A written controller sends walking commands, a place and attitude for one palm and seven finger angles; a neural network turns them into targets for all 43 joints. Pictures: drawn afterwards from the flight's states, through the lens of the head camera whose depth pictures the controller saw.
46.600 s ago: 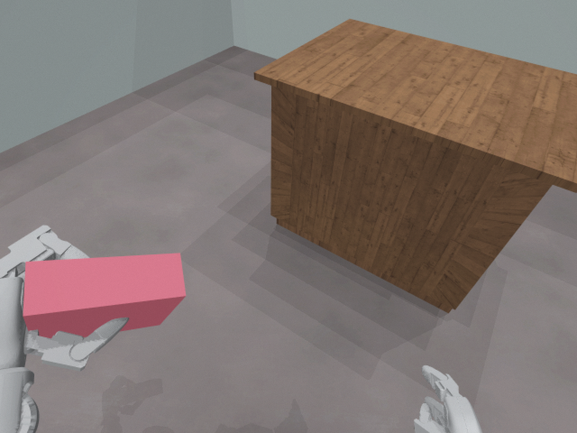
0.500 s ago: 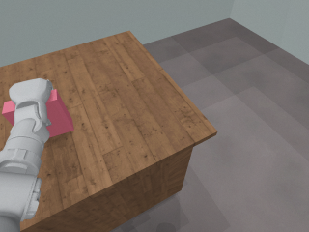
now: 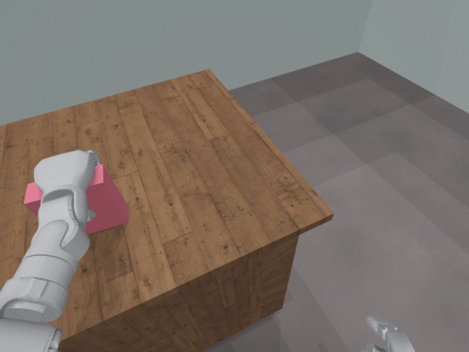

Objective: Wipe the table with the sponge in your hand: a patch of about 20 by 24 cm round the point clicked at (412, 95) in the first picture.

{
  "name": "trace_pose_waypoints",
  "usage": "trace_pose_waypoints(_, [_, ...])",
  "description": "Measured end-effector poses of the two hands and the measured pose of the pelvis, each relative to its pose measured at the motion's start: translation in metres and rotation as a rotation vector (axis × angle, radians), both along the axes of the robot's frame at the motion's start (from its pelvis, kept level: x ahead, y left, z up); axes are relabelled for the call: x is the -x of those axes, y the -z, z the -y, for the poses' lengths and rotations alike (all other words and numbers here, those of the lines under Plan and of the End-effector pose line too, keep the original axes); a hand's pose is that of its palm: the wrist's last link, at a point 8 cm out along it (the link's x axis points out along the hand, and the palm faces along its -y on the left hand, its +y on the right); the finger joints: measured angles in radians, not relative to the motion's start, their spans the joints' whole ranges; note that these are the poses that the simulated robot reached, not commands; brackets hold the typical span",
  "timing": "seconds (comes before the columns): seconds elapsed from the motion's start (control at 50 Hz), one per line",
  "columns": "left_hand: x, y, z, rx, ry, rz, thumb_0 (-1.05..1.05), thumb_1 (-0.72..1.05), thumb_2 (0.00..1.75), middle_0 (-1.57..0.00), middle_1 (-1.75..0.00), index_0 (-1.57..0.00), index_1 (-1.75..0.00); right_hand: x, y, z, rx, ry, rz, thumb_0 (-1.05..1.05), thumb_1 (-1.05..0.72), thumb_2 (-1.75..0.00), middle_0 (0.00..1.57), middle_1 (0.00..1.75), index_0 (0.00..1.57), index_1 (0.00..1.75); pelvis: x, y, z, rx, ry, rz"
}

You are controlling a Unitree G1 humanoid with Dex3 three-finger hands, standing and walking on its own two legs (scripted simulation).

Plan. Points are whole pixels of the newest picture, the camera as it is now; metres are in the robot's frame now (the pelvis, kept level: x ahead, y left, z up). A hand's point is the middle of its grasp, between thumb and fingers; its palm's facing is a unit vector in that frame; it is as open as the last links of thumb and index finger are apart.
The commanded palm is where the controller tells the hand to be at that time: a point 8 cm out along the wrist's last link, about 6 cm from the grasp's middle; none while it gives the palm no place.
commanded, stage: wipe back along the middle lane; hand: left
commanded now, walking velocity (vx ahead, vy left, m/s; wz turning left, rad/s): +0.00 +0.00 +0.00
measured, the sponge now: (87, 211) +0.36 +0.32 +0.03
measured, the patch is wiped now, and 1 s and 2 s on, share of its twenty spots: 0.50 0.75 0.90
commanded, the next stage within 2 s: slide across to the third lane in 0.90 s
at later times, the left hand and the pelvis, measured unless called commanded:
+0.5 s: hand (82, 207) +0.33 +0.29 +0.09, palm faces +0.04 -0.03 -1.00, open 9.0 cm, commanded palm +0.28 +0.27 +0.12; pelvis +0.00 +0.02 +0.00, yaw +0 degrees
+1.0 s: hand (90, 232) +0.28 +0.26 +0.09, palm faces +0.06 -0.06 -1.00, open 9.0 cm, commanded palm +0.24 +0.25 +0.12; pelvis -0.01 -0.01 +0.00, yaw +0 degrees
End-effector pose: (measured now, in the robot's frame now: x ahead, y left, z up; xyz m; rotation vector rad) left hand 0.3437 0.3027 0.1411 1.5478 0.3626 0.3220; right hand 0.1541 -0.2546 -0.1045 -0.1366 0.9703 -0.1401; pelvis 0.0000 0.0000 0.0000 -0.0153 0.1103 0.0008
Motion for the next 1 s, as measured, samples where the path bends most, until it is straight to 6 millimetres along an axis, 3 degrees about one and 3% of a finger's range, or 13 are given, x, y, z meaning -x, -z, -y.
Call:
trace_pose_waypoints(0.22, [0.011,0.001,0.003,0.008,-0.005,0.019,0.03,-0.41,1.11,-0.76,-1.49,-0.79,-1.53,-0.010,-0.002,-0.025,-0.028,-0.038,0.022,0.01,-0.90,-0.90,0.20,0.30,0.20,0.30,0.002,0.000,-0.009,0.000,-0.001,0.012])
trace_pose_waypoints(0.5, [0.038,0.001,0.018,0.027,-0.008,0.067,0.04,-0.40,1.10,-0.72,-1.52,-0.79,-1.51,-0.015,-0.001,-0.041,-0.059,-0.070,0.048,0.01,-0.90,-0.90,0.19,0.30,0.20,0.30,0.004,0.001,-0.015,-0.003,0.000,0.038])
trace_pose_waypoints(0.78, [0.065,0.001,0.037,0.043,-0.023,0.081,0.05,-0.40,1.09,-0.71,-1.52,-0.80,-1.50,-0.042,-0.017,-0.044,-0.076,-0.119,0.158,0.01,-0.90,-0.90,0.19,0.30,0.20,0.30,0.009,0.002,-0.006,-0.009,-0.001,0.068])
trace_pose_waypoints(1.0, [0.086,0.001,0.050,0.056,-0.017,0.085,0.05,-0.40,1.09,-0.70,-1.53,-0.80,-1.49,-0.044,-0.020,-0.032,-0.079,-0.120,0.195,0.01,-0.90,-0.90,0.19,0.30,0.20,0.30,0.011,0.002,0.006,-0.014,0.005,0.086])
